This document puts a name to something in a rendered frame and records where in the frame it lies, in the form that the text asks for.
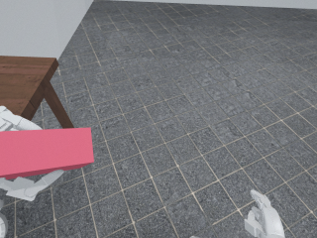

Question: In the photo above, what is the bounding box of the sponge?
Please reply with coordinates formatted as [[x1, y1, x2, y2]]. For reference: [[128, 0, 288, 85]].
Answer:
[[0, 127, 94, 179]]

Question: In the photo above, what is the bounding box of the table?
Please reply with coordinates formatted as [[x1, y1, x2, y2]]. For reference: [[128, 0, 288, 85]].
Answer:
[[0, 56, 74, 129]]

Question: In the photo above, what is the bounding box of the robot left hand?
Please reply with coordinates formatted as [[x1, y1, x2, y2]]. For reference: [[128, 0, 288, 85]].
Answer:
[[0, 106, 64, 201]]

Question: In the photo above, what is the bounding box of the robot right hand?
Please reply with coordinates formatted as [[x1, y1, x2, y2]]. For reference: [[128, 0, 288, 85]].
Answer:
[[244, 189, 285, 238]]

